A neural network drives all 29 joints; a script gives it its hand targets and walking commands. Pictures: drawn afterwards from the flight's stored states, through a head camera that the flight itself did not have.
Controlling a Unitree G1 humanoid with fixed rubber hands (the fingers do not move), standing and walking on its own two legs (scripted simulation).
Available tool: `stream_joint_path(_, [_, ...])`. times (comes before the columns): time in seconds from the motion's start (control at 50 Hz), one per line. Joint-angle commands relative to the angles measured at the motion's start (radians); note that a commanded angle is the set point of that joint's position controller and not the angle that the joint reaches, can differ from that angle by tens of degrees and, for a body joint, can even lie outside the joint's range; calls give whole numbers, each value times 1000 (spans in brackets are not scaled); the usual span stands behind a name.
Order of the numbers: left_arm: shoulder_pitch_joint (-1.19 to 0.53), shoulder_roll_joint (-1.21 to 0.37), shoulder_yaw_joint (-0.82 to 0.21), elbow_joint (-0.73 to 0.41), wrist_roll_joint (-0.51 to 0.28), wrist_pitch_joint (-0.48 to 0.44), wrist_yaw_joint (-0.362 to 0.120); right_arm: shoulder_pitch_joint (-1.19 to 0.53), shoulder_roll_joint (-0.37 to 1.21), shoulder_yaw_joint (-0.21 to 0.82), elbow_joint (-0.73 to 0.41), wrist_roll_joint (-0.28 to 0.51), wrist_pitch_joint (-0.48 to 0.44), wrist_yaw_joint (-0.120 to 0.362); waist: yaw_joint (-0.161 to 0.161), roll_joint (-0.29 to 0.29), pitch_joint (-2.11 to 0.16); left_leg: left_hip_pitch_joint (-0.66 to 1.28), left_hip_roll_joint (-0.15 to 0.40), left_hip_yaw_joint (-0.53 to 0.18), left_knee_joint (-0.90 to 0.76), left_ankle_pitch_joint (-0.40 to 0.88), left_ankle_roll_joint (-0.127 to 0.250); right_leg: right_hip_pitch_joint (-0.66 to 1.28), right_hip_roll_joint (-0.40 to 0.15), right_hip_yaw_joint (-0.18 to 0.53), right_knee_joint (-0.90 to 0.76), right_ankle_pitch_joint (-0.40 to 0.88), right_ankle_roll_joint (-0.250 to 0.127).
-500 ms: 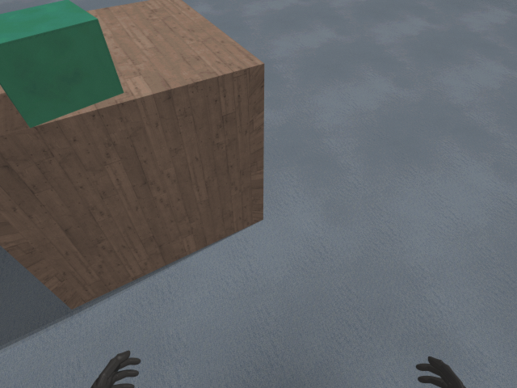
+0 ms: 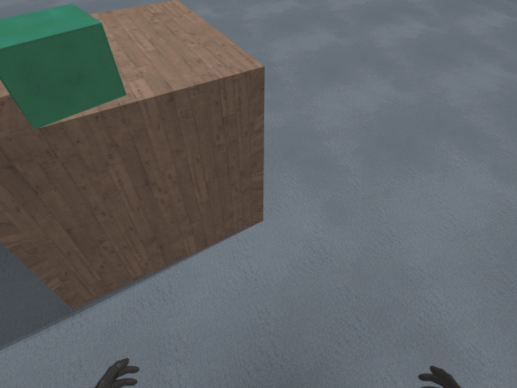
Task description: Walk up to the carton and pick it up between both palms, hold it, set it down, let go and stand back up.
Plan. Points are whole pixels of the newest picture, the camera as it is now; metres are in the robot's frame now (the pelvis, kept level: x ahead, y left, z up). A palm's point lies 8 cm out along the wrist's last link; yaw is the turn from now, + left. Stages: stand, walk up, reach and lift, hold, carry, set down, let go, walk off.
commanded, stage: stand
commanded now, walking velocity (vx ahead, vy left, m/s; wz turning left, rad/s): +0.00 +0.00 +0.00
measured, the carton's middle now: (54, 64) +0.82 +0.55 +0.11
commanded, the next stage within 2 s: walk up in 0.28 s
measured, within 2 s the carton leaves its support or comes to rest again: neither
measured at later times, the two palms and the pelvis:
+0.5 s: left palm out of the picture +0.12 +0.27 -0.09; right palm out of the picture +0.11 -0.28 -0.09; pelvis +0.00 +0.00 +0.00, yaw +0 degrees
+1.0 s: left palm out of the picture +0.11 +0.37 -0.11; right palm out of the picture +0.02 -0.26 -0.07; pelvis +0.04 +0.06 +0.00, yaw +7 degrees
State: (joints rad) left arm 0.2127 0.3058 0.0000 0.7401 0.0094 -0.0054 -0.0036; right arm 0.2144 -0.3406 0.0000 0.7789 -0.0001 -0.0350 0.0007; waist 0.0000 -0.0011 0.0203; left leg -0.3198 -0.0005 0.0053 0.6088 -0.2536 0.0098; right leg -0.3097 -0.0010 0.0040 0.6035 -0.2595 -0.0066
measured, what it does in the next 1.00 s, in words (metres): lifts its right foot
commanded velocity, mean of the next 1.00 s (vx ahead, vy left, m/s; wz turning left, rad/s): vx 0.00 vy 0.00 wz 0.00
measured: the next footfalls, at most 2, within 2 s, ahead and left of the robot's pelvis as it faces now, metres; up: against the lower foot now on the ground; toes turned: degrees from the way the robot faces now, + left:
right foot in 1.22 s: +0.19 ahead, -0.08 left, +0.00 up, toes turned +8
left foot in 1.54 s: +0.08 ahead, +0.13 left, +0.00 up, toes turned +13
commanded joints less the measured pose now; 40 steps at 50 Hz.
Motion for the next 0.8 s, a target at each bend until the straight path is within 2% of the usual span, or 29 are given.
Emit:
stream_joint_path(0.0, [-42,256,68,27,-5,-62,-2,-75,-206,-52,4,-15,-38,7,3,43,-83,57,109,-125,-185,45,57,71,-108,107,-155,59,-53])
stream_joint_path(0.06, [-36,244,67,22,2,-56,0,-66,-217,-58,16,-15,-39,4,12,-19,-116,115,118,-119,-153,130,52,67,-116,114,-177,83,-54])
stream_joint_path(0.08, [-72,238,66,29,1,-54,-1,-82,-221,-59,11,-12,-38,0,-10,-8,-111,113,107,-109,-161,128,46,62,-113,101,-163,94,-47])
stream_joint_path(0.1, [-68,235,71,23,3,-56,1,-91,-223,-65,13,-18,-40,-2,10,-21,-115,97,119,-119,-170,96,50,80,-107,102,-174,96,-51])
stream_joint_path(0.12, [-72,242,66,17,-4,-59,3,-71,-193,-52,8,-12,-38,0,-2,-31,-111,82,110,-130,-180,93,53,91,-109,102,-171,66,-43])
stream_joint_path(0.16, [-44,228,61,36,-4,-60,-3,-70,-218,-58,17,-17,-43,4,14,30,-100,89,110,-113,-195,72,38,67,-111,106,-171,33,-46])
stream_joint_path(0.2, [-39,251,61,44,2,-56,-2,-82,-228,-59,30,-14,-33,8,21,-1,-57,67,120,-127,-195,56,44,53,-106,90,-178,27,-45])
stream_joint_path(0.22, [-58,238,64,39,5,-58,-3,-70,-194,-58,24,-11,-36,9,-6,-9,-77,82,113,-114,-177,61,44,55,-116,106,-198,20,-46])
stream_joint_path(0.24, [-50,228,61,43,2,-59,-6,-42,-211,-58,35,-8,-34,3,11,-29,-86,92,104,-99,-170,70,38,59,-121,122,-206,26,-58])
stream_joint_path(0.26, [-60,261,66,22,10,-65,-1,-58,-211,-65,23,-4,-37,3,-8,-25,-92,95,107,-109,-160,57,46,46,-124,130,-205,47,-58])
stream_joint_path(0.28, [-62,245,60,39,3,-70,-4,-64,-197,-51,25,-16,-40,2,2,-27,-115,100,113,-123,-172,73,41,68,-108,109,-176,33,-43])
stream_joint_path(0.32, [-55,222,60,35,-3,-59,-2,-88,-214,-59,22,-13,-38,8,15,48,-75,68,124,-134,-204,56,52,64,-104,97,-179,39,-46])
stream_joint_path(0.36, [-43,239,59,53,-4,-68,-3,-63,-214,-54,21,-16,-43,9,-1,24,-78,80,117,-130,-200,97,43,61,-103,97,-172,69,-45])
stream_joint_path(0.38, [-76,219,52,42,1,-61,-5,-93,-199,-58,23,-10,-43,6,0,-36,-97,96,131,-136,-204,82,42,75,-109,94,-191,60,-42])
stream_joint_path(0.4, [-45,212,61,46,-1,-60,-2,-93,-208,-52,21,-13,-46,4,18,-3,-106,81,116,-124,-199,82,49,97,-115,107,-190,85,-45])
stream_joint_path(0.44, [-69,238,56,47,-2,-64,-5,-83,-210,-57,24,-8,-39,6,-14,3,-99,104,114,-112,-182,58,41,55,-130,119,-200,70,-51])
stream_joint_path(0.46, [29,363,146,-1,16,-78,-7,-6,-276,-91,-73,-42,-11,43,57,1,-104,-141,39,-159,-100,-153,69,264,-144,112,-157,-226,-77])
stream_joint_path(0.48, [128,420,167,8,23,-80,4,-12,-249,-94,-100,-53,4,54,95,-94,-83,-318,11,-83,7,-192,45,360,-261,252,-234,-410,-144])
stream_joint_path(0.5, [151,454,191,18,30,-83,11,-22,-243,-101,-110,-53,12,62,95,-137,-33,-408,17,-42,215,-166,16,340,-407,414,-365,-554,-214])
stream_joint_path(0.52, [81,446,191,-19,38,-88,13,-1,-254,-108,-116,-56,20,66,58,-104,13,-420,79,-57,315,-180,-4,261,-471,435,-390,-608,-267])
stream_joint_path(0.58, [-4,416,182,-51,31,-87,15,71,-293,-136,-99,-56,25,86,15,-112,92,-315,107,-85,326,-202,-10,80,-442,310,-379,-519,-244])
stream_joint_path(0.64, [-151,409,170,-70,45,-80,1,215,-287,-142,-61,-38,30,98,-99,-188,97,-3,87,-2,152,-179,30,-133,-260,59,-278,-440,-157])
stream_joint_path(0.66, [-156,375,160,-81,47,-70,-3,299,-260,-141,-32,-27,20,96,-127,-172,69,92,61,6,12,-117,39,-133,-188,-31,-131,-410,-110])
stream_joint_path(0.68, [-155,316,143,-79,48,-66,-4,371,-272,-142,12,-32,9,81,-138,17,86,169,25,-59,-145,-147,58,-184,-123,-70,137,-305,-87])
stream_joint_path(0.7, [-145,261,123,-94,36,-62,-11,417,-296,-148,12,-42,-8,64,-150,179,88,213,77,-269,-273,-218,100,-289,-36,-98,390,-238,-62])
stream_joint_path(0.72, [-104,217,100,-114,17,-66,-17,392,-339,-146,-13,-51,-23,48,-108,281,83,272,207,-550,-296,-29,146,-447,24,-56,528,-260,-27])
stream_joint_path(0.74, [-57,249,105,-110,1,-71,-14,345,-356,-140,-33,-37,-33,41,-44,180,54,298,267,-695,-308,101,188,-481,32,1,508,-276,-27])
stream_joint_path(0.76, [-48,290,92,-86,0,-77,-12,318,-386,-142,-53,-25,-33,33,-59,212,29,200,295,-728,-335,54,239,-411,-8,63,500,-284,-24])
stream_joint_path(0.78, [-70,321,94,-77,0,-72,-11,277,-405,-147,-74,-22,-26,28,-59,202,43,136,273,-763,-390,-58,226,-367,-14,71,495,-270,-25])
